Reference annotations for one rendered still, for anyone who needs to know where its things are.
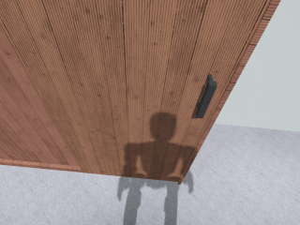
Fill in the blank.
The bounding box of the wardrobe door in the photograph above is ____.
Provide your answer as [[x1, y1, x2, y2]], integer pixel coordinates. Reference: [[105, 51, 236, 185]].
[[0, 23, 79, 167], [0, 0, 270, 182]]

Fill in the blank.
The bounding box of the handle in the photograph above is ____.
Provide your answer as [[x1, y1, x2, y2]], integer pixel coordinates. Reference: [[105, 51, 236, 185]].
[[196, 74, 218, 119]]

